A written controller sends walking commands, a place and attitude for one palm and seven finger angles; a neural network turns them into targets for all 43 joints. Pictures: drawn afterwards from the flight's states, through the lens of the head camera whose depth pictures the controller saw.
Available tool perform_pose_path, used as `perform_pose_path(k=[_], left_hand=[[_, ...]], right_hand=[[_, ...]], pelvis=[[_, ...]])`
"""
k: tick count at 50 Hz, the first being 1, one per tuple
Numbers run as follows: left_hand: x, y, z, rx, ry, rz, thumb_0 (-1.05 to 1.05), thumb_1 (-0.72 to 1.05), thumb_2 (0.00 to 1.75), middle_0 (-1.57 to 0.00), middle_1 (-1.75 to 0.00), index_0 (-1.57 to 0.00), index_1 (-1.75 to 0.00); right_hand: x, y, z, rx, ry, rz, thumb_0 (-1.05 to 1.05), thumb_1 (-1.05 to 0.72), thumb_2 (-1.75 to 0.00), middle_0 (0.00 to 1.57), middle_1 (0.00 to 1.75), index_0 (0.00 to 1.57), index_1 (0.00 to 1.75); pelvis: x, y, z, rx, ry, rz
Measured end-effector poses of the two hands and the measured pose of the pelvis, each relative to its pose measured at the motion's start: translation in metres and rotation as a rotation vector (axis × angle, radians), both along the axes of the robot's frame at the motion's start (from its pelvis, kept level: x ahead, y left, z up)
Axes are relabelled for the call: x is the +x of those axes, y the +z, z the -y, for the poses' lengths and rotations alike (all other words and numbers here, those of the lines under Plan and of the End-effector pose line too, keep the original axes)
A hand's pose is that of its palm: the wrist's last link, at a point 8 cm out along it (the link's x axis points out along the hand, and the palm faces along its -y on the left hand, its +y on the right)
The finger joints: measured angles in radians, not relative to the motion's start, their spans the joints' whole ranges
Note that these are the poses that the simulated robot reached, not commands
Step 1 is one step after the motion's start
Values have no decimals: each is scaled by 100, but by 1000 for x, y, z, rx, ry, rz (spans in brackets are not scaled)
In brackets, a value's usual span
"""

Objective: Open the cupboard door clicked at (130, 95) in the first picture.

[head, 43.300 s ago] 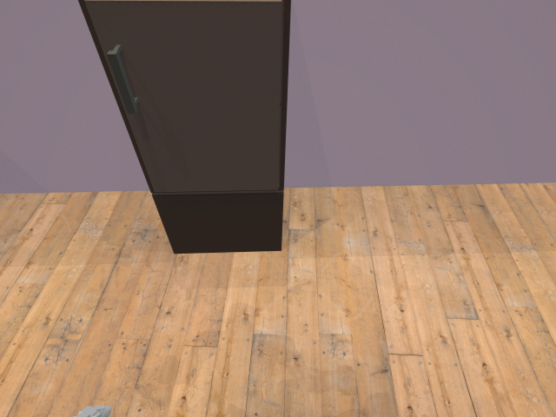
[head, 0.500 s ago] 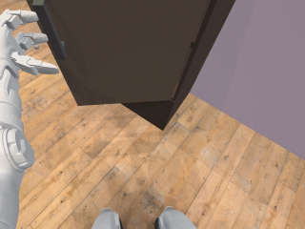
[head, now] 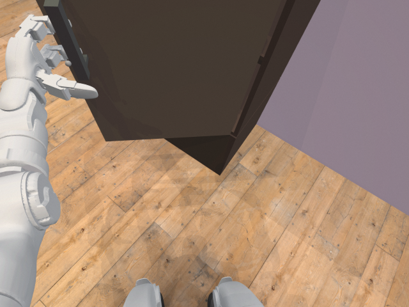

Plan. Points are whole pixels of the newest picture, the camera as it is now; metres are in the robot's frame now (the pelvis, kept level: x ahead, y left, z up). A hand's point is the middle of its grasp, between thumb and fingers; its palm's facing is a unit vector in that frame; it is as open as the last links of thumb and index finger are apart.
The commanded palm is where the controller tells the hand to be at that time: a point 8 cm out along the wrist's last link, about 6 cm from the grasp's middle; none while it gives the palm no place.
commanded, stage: slide the fingers in behind the handle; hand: left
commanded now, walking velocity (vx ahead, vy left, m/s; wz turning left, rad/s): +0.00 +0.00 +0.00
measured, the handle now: (71, 37) +0.60 +0.19 +0.12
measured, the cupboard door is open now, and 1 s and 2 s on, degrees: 41 42 54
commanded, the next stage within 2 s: close the thumb around the handle in 0.64 s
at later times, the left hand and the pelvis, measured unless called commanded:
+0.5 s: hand (82, 59) +0.55 +0.17 +0.11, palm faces +0.01 -1.00 -0.01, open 14.0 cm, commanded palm +0.52 +0.21 +0.11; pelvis +0.00 +0.00 +0.00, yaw +0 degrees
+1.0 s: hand (80, 63) +0.53 +0.17 +0.12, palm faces +0.02 -1.00 -0.01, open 12.1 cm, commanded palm +0.52 +0.21 +0.11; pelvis +0.00 +0.00 +0.00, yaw +1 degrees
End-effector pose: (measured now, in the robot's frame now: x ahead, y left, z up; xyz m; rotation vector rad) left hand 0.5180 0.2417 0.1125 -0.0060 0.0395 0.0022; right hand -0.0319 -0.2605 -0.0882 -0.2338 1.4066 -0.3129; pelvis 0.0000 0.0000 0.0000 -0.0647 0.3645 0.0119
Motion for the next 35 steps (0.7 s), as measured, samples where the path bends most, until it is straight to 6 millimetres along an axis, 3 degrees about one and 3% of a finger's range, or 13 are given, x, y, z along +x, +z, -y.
perform_pose_path(k=[17,24,35], left_hand=[[7,-3,25,-4,-3,-9,-1,-50,30,-30,-120,-30,-120],[10,-2,22,18,12,10,-1,-50,30,-31,-120,-30,-120],[-2,5,20,13,7,14,-1,-50,30,-30,-120,-30,-120]], right_hand=[[-5,-3,-6,23,-9,-13,1,-90,-90,20,30,21,30],[-8,-3,-5,22,-21,-13,0,-90,-90,20,30,21,30],[-3,-2,-2,30,-12,-10,1,-90,-90,20,30,21,30]], pelvis=[[2,0,0,4,-1,-4],[2,-1,0,7,-8,-10],[4,3,2,9,-2,10]])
